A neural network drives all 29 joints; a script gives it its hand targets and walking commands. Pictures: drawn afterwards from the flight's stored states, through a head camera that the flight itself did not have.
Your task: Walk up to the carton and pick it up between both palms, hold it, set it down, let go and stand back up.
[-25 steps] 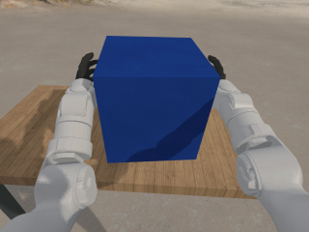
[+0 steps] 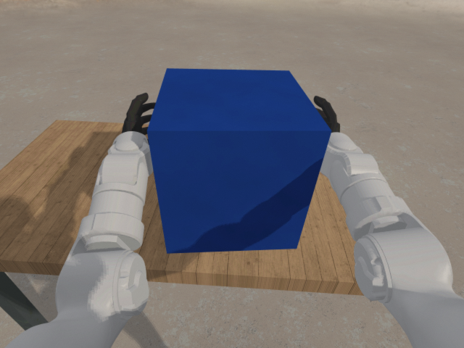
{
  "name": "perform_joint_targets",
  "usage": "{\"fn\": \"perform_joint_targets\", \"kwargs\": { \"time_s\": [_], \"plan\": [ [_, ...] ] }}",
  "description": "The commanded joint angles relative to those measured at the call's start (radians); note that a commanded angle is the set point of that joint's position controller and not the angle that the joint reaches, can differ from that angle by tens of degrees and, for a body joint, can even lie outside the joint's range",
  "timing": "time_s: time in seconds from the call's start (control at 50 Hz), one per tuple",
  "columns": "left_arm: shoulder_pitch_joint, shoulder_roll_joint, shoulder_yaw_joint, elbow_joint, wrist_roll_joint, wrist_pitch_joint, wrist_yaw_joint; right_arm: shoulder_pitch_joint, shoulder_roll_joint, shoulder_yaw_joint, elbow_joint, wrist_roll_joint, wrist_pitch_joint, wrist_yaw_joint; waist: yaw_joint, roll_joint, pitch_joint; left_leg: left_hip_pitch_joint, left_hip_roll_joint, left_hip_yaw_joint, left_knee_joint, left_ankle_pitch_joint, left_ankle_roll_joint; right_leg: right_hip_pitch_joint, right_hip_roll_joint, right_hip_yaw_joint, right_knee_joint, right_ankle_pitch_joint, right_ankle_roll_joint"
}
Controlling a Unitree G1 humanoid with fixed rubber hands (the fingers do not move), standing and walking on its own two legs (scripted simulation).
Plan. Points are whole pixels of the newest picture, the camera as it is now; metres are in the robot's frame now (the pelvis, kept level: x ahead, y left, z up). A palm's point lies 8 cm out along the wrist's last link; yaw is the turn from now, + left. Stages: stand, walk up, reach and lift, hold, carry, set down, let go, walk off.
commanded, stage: set down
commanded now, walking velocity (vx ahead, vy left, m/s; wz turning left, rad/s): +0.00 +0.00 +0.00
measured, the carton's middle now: (231, 157) +0.43 -0.02 +0.17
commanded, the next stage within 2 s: none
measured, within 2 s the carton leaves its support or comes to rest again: rests again in 1.38 s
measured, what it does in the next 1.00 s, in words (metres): stands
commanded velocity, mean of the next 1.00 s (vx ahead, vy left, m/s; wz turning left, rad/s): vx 0.00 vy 0.00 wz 0.00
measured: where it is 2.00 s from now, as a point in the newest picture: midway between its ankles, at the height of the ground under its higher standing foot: outside the picture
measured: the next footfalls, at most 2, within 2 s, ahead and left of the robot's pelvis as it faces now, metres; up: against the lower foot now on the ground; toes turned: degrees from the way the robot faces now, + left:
none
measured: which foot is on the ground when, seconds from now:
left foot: down 0.00-1.00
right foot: down 0.00-1.00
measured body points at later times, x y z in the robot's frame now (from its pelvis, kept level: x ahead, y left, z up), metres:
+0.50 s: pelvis +0.00 +0.00 +0.00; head -0.02 +0.01 +0.45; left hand +0.44 +0.13 +0.19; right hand +0.42 -0.20 +0.18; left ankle +0.00 +0.13 -0.75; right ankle +0.00 -0.09 -0.75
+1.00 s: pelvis +0.00 +0.00 +0.00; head -0.01 +0.00 +0.45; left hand +0.44 +0.13 +0.17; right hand +0.42 -0.20 +0.15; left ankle +0.00 +0.13 -0.75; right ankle +0.00 -0.09 -0.75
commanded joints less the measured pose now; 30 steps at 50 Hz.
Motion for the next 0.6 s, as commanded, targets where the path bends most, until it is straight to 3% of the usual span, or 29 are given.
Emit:
{"fn": "perform_joint_targets", "kwargs": {
  "time_s": [0.0,0.02,0.04,0.08,0.12,0.16,0.18,0.22,0.24,0.26,0.32,0.34,0.38,0.4,0.42,0.46,0.5,0.54,0.56,0.58],
  "plan": [
    [-0.771,-0.725,-0.318,-0.114,-0.094,-0.063,-0.119,-0.832,0.634,0.130,-0.274,0.025,-0.057,0.123,-0.020,0.035,-0.429,0.207,-0.035,0.035,0.005,0.239,-0.026,0.094,-0.017,-0.031,0.006,0.323,0.107],
    [-0.759,-0.731,-0.321,-0.105,-0.083,-0.058,-0.125,-0.818,0.617,0.118,-0.246,0.012,-0.055,0.127,-0.023,0.044,-0.390,0.198,-0.030,0.039,0.002,0.222,-0.023,0.084,-0.021,-0.025,-0.001,0.306,0.100],
    [-0.747,-0.738,-0.335,-0.183,-0.103,-0.063,-0.122,-0.811,0.619,0.129,-0.314,0.016,-0.070,0.126,-0.024,0.042,-0.472,0.226,-0.029,0.034,0.010,0.289,-0.036,0.121,-0.013,-0.033,0.009,0.362,0.100],
    [-0.736,-0.716,-0.334,-0.172,-0.105,-0.070,-0.126,-0.802,0.641,0.160,-0.327,0.015,-0.071,0.123,-0.019,0.018,-0.501,0.202,-0.037,0.043,0.013,0.290,-0.024,0.182,-0.023,-0.023,0.017,0.433,0.114],
    [-0.727,-0.703,-0.300,-0.126,-0.079,-0.079,-0.129,-0.778,0.647,0.149,-0.294,-0.009,-0.060,0.124,-0.006,-0.013,-0.437,0.124,-0.042,0.041,-0.018,0.210,-0.003,0.203,-0.038,-0.012,0.021,0.409,0.123],
    [-0.749,-0.712,-0.313,-0.175,-0.079,-0.087,-0.123,-0.808,0.650,0.154,-0.334,0.007,-0.079,0.132,0.006,0.028,-0.500,0.151,-0.039,0.047,-0.017,0.239,-0.008,0.204,-0.029,-0.016,0.029,0.420,0.124],
    [-0.731,-0.731,-0.352,-0.211,-0.094,-0.087,-0.115,-0.801,0.636,0.151,-0.364,-0.001,-0.090,0.134,-0.010,0.049,-0.541,0.188,-0.034,0.043,-0.003,0.299,-0.028,0.193,-0.021,-0.028,0.036,0.462,0.108],
    [-0.741,-0.747,-0.348,-0.167,-0.089,-0.087,-0.105,-0.804,0.633,0.121,-0.310,-0.016,-0.094,0.147,-0.010,0.059,-0.503,0.207,-0.026,0.030,0.000,0.269,-0.036,0.130,-0.021,-0.038,0.028,0.395,0.103],
    [-0.728,-0.727,-0.318,-0.158,-0.081,-0.090,-0.110,-0.780,0.647,0.128,-0.309,-0.028,-0.088,0.150,-0.001,0.026,-0.457,0.192,-0.027,0.044,-0.002,0.234,-0.026,0.143,-0.024,-0.030,0.020,0.360,0.101],
    [-0.764,-0.746,-0.345,-0.202,-0.102,-0.094,-0.105,-0.834,0.632,0.127,-0.370,-0.014,-0.102,0.151,0.002,0.031,-0.534,0.184,-0.029,0.044,0.000,0.251,-0.028,0.146,-0.021,-0.036,0.030,0.387,0.102],
    [-0.706,-0.727,-0.306,-0.105,-0.061,-0.089,-0.106,-0.777,0.637,0.120,-0.282,-0.051,-0.090,0.164,0.007,0.003,-0.405,0.139,-0.030,0.057,-0.022,0.176,-0.005,0.120,-0.027,-0.030,0.015,0.307,0.106],
    [-0.738,-0.706,-0.293,-0.131,-0.070,-0.091,-0.106,-0.790,0.604,0.077,-0.296,-0.065,-0.095,0.168,-0.007,0.007,-0.439,0.153,-0.024,0.053,-0.030,0.181,-0.014,0.114,-0.023,-0.042,0.015,0.322,0.105],
    [-0.727,-0.734,-0.319,-0.165,-0.074,-0.094,-0.101,-0.814,0.611,0.089,-0.329,-0.058,-0.120,0.172,0.002,0.030,-0.537,0.208,-0.022,0.049,-0.005,0.284,-0.032,0.138,-0.016,-0.046,0.035,0.421,0.108],
    [-0.692,-0.749,-0.320,-0.110,-0.063,-0.086,-0.101,-0.811,0.609,0.085,-0.303,-0.067,-0.117,0.174,-0.004,0.029,-0.502,0.216,-0.019,0.041,0.003,0.275,-0.034,0.112,-0.014,-0.050,0.029,0.406,0.105],
    [-0.668,-0.715,-0.278,-0.087,-0.045,-0.088,-0.109,-0.776,0.615,0.101,-0.287,-0.077,-0.110,0.172,0.007,-0.017,-0.466,0.187,-0.026,0.054,-0.006,0.249,-0.018,0.135,-0.019,-0.040,0.022,0.407,0.109],
    [-0.696,-0.707,-0.281,-0.153,-0.044,-0.097,-0.109,-0.755,0.596,0.068,-0.273,-0.081,-0.116,0.173,-0.001,0.015,-0.471,0.164,-0.026,0.051,-0.023,0.239,-0.028,0.154,-0.025,-0.046,0.036,0.425,0.114],
    [-0.673,-0.713,-0.287,-0.086,-0.022,-0.093,-0.111,-0.737,0.603,0.049,-0.225,-0.115,-0.118,0.180,-0.014,0.006,-0.412,0.159,-0.028,0.059,-0.019,0.198,-0.022,0.111,-0.024,-0.054,0.027,0.359,0.110],
    [-0.704,-0.731,-0.303,-0.169,-0.046,-0.116,-0.099,-0.773,0.623,0.072,-0.326,-0.103,-0.149,0.188,0.002,0.038,-0.551,0.196,-0.021,0.059,-0.007,0.299,-0.030,0.147,-0.020,-0.046,0.040,0.469,0.110],
    [-0.635,-0.735,-0.310,-0.147,-0.041,-0.124,-0.101,-0.720,0.640,0.097,-0.303,-0.108,-0.148,0.186,-0.001,-0.004,-0.534,0.177,-0.025,0.058,0.009,0.303,-0.026,0.186,-0.020,-0.040,0.046,0.512,0.107],
    [-0.657,-0.743,-0.314,-0.162,-0.037,-0.131,-0.099,-0.728,0.610,0.080,-0.300,-0.116,-0.151,0.187,-0.002,0.020,-0.548,0.179,-0.029,0.057,-0.003,0.300,-0.031,0.174,-0.021,-0.047,0.049,0.512,0.113]
  ]
}}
